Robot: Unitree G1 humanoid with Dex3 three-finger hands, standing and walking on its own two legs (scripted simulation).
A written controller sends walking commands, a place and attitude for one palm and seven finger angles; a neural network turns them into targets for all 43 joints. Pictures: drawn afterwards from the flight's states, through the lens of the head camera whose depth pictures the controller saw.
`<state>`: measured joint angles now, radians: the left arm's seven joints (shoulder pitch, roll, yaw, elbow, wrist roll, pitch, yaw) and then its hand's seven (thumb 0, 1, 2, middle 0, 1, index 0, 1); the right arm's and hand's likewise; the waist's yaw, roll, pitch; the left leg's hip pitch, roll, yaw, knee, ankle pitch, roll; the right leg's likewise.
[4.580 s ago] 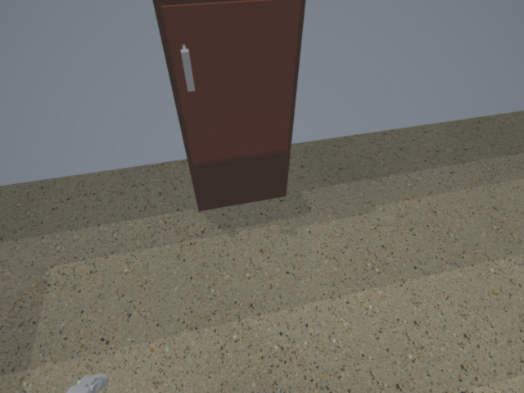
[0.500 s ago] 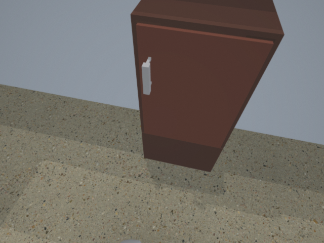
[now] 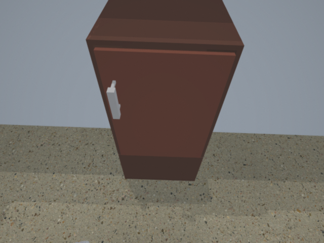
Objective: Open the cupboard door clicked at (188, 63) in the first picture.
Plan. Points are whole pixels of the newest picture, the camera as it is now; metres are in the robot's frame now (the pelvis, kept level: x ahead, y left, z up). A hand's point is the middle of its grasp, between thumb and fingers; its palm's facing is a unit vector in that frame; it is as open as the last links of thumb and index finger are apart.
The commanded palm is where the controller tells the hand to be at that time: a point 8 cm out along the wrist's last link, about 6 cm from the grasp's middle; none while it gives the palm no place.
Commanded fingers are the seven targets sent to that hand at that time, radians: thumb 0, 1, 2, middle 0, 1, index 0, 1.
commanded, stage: come to a stop and stand still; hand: left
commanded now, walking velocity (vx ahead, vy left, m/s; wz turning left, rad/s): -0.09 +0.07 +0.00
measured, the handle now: (115, 99) +0.56 +0.18 +0.00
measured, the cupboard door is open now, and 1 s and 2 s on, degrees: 0 0 0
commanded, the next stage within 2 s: look again from close up in 0.74 s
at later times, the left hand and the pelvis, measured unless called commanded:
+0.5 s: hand out of the picture -0.04 +0.20 -0.18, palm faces +0.10 -0.98 -0.19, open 7.3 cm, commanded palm none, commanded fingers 0.00 0.90 0.90 -0.20 -0.30 -0.20 -0.30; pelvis -0.05 +0.02 +0.01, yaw +1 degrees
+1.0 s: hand out of the picture -0.07 +0.17 -0.17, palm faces +0.04 -0.98 -0.19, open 7.3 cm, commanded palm none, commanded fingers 0.00 0.90 0.90 -0.20 -0.30 -0.20 -0.30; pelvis -0.04 +0.01 +0.00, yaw +1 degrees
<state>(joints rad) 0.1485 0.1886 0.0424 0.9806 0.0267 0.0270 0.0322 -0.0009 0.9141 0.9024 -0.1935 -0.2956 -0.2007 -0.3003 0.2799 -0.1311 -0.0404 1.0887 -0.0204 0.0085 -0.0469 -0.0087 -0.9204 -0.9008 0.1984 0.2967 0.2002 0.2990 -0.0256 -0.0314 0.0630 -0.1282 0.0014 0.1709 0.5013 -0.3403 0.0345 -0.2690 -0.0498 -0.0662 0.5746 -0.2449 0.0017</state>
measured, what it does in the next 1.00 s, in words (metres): steps on the spot: left foot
